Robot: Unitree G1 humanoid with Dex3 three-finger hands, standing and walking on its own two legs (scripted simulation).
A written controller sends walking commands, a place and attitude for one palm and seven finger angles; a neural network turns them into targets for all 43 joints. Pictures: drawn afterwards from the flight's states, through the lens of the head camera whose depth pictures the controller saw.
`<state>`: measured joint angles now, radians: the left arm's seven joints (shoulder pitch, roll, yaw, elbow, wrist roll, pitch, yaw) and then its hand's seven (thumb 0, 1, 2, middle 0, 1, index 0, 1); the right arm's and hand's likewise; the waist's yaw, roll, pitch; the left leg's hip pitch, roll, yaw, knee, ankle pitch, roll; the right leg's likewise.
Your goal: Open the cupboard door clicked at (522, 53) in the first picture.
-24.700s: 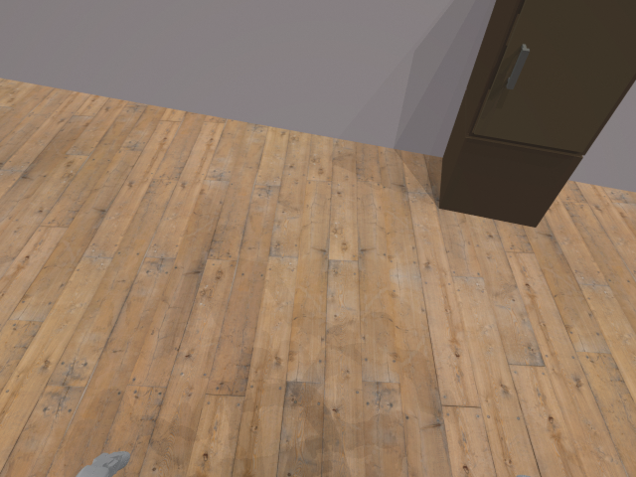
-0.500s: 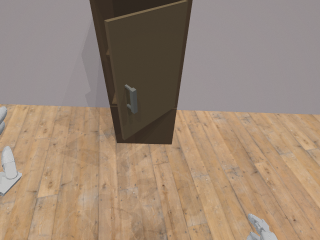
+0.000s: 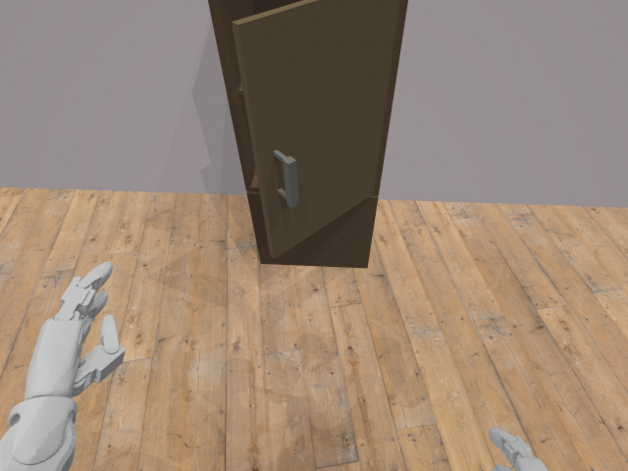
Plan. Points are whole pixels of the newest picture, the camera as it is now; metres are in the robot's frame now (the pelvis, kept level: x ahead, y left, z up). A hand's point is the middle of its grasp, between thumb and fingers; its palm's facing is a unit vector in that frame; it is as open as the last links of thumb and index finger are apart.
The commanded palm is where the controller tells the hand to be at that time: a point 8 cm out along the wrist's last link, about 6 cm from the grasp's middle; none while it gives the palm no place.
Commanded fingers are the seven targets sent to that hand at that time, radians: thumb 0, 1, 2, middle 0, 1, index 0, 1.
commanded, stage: let the arm hang, fingers relaxed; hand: left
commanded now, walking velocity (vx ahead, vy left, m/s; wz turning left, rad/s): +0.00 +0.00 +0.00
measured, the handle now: (285, 178) +0.70 +0.09 -0.06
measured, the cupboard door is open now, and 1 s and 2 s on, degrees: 44 44 44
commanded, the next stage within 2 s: look to check the result in 1.00 s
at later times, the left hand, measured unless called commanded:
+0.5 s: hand out of the picture +0.01 +0.18 -0.16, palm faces +0.01 -0.97 -0.24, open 7.3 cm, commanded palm none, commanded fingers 0.00 0.90 0.90 -0.20 -0.30 -0.20 -0.30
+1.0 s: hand out of the picture +0.02 +0.18 -0.16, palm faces +0.01 -0.98 -0.19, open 7.4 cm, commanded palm none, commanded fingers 0.00 0.90 0.90 -0.20 -0.30 -0.20 -0.30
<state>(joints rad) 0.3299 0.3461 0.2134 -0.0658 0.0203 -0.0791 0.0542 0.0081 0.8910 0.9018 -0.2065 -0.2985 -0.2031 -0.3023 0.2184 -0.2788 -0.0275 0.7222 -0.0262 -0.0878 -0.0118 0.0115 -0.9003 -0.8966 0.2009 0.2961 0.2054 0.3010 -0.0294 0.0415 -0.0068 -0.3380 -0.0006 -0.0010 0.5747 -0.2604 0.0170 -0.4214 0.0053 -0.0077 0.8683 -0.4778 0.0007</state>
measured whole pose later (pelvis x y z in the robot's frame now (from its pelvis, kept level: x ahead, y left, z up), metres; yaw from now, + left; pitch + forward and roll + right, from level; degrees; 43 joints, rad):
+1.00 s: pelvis +0.00 +0.00 +0.01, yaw -1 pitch -1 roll +0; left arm 0.23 0.16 0.01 1.14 0.01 0.00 0.02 0.01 0.90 0.90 -0.20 -0.30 -0.20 -0.30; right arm 0.25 -0.15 -0.01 1.13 -0.02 0.00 -0.02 0.01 -0.90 -0.90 0.20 0.30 0.20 0.30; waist 0.00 0.00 0.05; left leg -0.21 -0.01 0.01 0.41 -0.18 0.01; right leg -0.18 -0.01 0.04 0.42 -0.23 0.01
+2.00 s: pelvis +0.01 -0.01 +0.01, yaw -7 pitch -1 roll +1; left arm 0.16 0.27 0.04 1.06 0.01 0.04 0.00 0.01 0.90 0.90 -0.20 -0.30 -0.20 -0.30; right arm 0.14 -0.25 -0.03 1.03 -0.02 0.02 -0.02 0.01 -0.90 -0.90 0.20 0.30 0.21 0.30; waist 0.01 -0.01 0.08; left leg -0.19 0.03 0.10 0.45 -0.24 -0.01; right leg -0.24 0.03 0.11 0.55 -0.29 0.00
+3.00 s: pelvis +0.03 -0.06 -0.01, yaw -43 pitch +1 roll +0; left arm 0.13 0.25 0.07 0.87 0.02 0.03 -0.01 0.01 0.91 0.90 -0.20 -0.30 -0.20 -0.30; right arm 0.20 -0.27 -0.06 0.92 -0.01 0.06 -0.03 0.01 -0.90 -0.90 0.20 0.30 0.20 0.30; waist -0.01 0.02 0.14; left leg -0.41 0.10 0.05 1.10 -0.54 -0.07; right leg -0.33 0.01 0.00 0.63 -0.31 -0.02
